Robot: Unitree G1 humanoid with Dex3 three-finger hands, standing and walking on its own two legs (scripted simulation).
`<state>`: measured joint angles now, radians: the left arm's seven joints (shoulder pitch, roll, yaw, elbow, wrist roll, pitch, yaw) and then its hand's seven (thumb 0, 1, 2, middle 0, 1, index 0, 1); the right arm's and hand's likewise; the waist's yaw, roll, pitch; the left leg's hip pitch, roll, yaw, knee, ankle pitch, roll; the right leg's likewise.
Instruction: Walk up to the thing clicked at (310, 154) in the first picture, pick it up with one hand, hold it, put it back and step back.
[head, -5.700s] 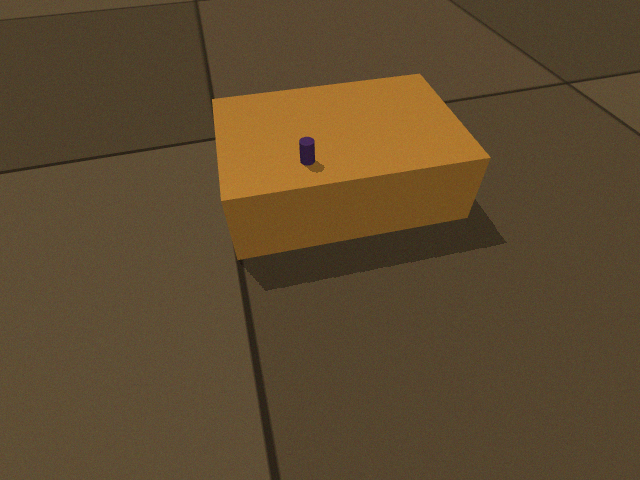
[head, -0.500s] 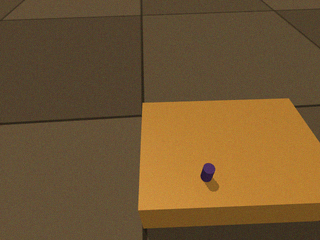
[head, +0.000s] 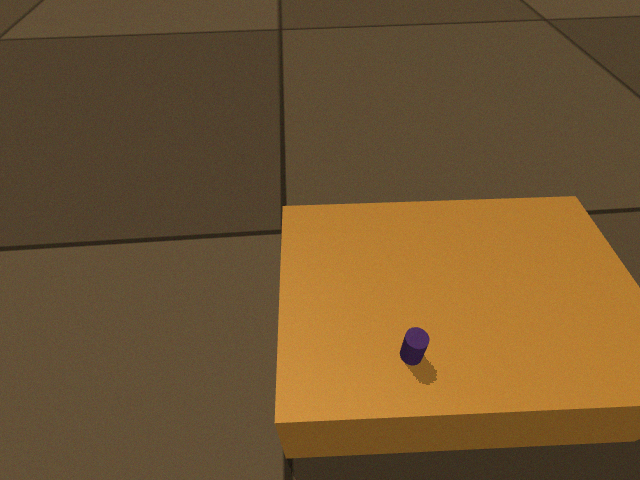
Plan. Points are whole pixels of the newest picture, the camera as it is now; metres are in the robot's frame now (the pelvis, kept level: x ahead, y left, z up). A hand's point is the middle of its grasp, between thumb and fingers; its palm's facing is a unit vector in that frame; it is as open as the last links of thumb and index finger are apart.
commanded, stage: stand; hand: right
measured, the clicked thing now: (414, 346) +0.48 -0.19 -0.41
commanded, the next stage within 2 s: go down in 1.26 s
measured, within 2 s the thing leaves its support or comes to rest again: neither
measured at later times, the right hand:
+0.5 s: hand out of the picture +0.09 -0.25 -0.16, palm faces -0.02 +0.94 -0.34, open 7.4 cm
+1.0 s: hand out of the picture +0.08 -0.25 -0.16, palm faces -0.02 +0.94 -0.34, open 7.4 cm
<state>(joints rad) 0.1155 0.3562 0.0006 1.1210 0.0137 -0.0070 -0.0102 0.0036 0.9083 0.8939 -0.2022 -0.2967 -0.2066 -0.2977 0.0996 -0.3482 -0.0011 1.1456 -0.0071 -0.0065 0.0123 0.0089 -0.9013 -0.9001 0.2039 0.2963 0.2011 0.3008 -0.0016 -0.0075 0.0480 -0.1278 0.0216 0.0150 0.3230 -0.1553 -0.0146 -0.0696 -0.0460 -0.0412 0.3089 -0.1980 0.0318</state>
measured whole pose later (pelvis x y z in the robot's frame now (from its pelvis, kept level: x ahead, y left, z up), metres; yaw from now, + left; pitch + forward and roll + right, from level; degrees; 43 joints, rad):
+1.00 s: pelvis +0.01 +0.00 +0.00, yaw +0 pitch -2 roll +0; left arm 0.13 0.36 0.00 1.11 0.02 -0.01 -0.01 0.00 0.91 0.89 -0.20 -0.30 -0.21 -0.30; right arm 0.11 -0.35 0.00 1.14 -0.01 -0.01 0.01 0.01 -0.90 -0.90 0.20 0.30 0.20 0.30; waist 0.00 -0.01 0.05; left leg -0.11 0.02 0.02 0.31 -0.16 -0.01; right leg -0.06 -0.05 -0.04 0.31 -0.20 0.03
